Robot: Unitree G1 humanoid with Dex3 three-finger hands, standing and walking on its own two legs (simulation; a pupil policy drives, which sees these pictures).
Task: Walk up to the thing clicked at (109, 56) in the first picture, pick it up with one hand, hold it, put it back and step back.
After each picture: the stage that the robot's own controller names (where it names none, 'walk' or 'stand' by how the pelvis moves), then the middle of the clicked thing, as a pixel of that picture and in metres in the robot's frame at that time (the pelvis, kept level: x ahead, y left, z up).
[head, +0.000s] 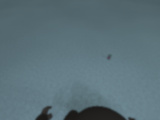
stand; (109, 57) +1.23 -0.42 -0.72
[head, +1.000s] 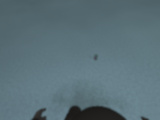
walk; (95, 57) +1.15 -0.05 -0.70
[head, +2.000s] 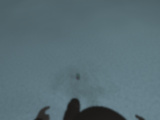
walk; (78, 76) +0.65 +0.21 -0.71
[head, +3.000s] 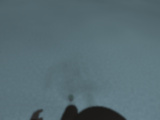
walk; (71, 97) +0.33 +0.18 -0.69
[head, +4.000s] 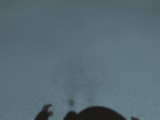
stand; (71, 102) +0.28 +0.20 -0.72
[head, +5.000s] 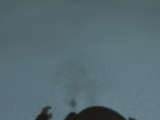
stand; (73, 103) +0.28 +0.19 -0.73
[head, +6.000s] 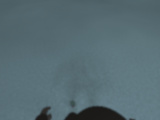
stand; (72, 103) +0.27 +0.20 -0.73
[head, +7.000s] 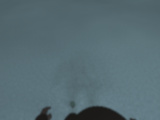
stand; (72, 104) +0.26 +0.20 -0.73
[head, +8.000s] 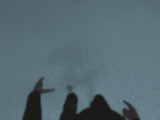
go down; (69, 88) +0.30 +0.19 -0.62
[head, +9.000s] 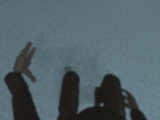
go down; (68, 70) +0.37 +0.19 -0.32
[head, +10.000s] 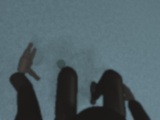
close in; (61, 64) +0.37 +0.20 -0.27
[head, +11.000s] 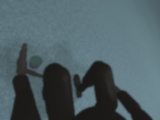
close; (35, 62) +0.37 +0.23 -0.22
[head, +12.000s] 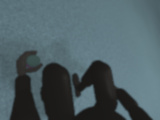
close; (32, 62) +0.36 +0.23 -0.22
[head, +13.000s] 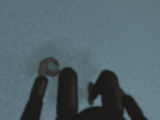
lift; (52, 68) +0.31 +0.25 -0.12
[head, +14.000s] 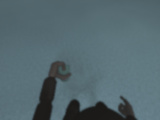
lift; (64, 73) +0.31 +0.18 +0.03
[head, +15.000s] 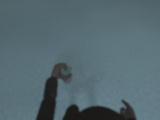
hold; (66, 75) +0.32 +0.17 +0.00
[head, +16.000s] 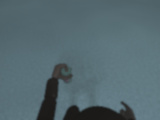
hold; (67, 75) +0.31 +0.17 +0.00
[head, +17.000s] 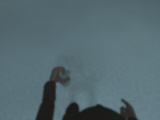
crouch; (64, 78) +0.30 +0.18 -0.03
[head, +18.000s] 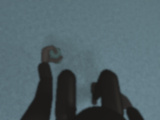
lower; (56, 56) +0.42 +0.21 -0.11
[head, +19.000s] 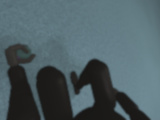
lower; (24, 55) +0.41 +0.25 -0.23
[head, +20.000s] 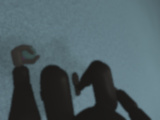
lower; (28, 55) +0.40 +0.25 -0.23
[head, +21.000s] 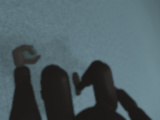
lower; (30, 55) +0.39 +0.25 -0.23
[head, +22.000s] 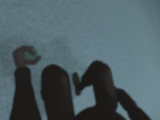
lower; (30, 56) +0.39 +0.25 -0.23
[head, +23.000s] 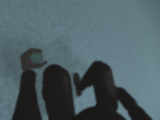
open; (36, 59) +0.37 +0.22 -0.23
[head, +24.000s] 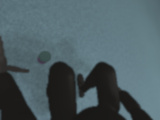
stand; (43, 58) +0.37 +0.21 -0.23
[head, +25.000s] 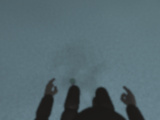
stand; (72, 81) +0.34 +0.16 -0.54
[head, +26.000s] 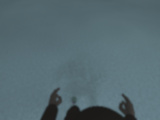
stand; (74, 100) +0.31 +0.16 -0.66
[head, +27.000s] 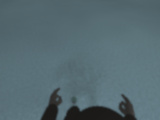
stand; (74, 100) +0.30 +0.15 -0.67
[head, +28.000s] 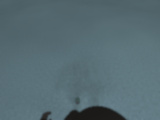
stand; (77, 100) +0.33 +0.15 -0.72
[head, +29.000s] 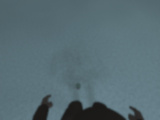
walk; (78, 86) +0.36 +0.11 -0.70
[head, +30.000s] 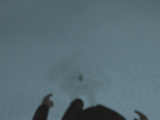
walk; (80, 78) +0.56 +0.14 -0.70
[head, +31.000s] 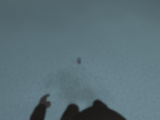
stand; (79, 60) +0.91 +0.15 -0.70
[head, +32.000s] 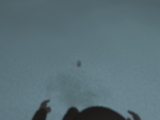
stand; (79, 63) +0.91 +0.17 -0.71
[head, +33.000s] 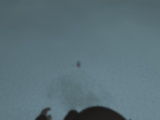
stand; (78, 64) +0.95 +0.19 -0.72
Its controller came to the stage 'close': yes
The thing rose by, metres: 0.72
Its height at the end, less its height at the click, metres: +0.00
